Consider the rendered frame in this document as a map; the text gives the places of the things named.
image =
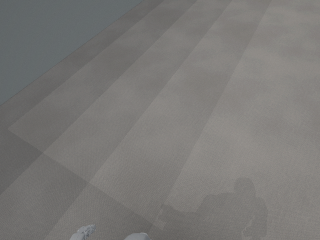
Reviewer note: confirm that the left robot hand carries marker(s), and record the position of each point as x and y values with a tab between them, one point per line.
84	232

